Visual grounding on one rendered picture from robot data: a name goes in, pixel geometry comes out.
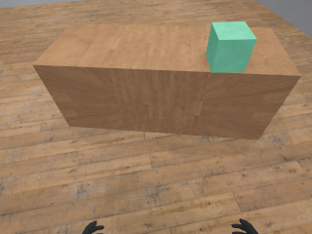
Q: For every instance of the robot left hand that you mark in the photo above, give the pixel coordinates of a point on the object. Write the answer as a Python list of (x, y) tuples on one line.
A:
[(91, 228)]

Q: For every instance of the pedestal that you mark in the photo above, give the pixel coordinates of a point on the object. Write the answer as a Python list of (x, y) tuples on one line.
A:
[(157, 79)]

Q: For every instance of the carton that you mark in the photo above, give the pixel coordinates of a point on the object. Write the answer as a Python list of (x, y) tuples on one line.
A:
[(230, 46)]

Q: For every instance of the robot right hand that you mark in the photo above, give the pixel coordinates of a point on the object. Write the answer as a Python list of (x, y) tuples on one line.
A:
[(246, 226)]

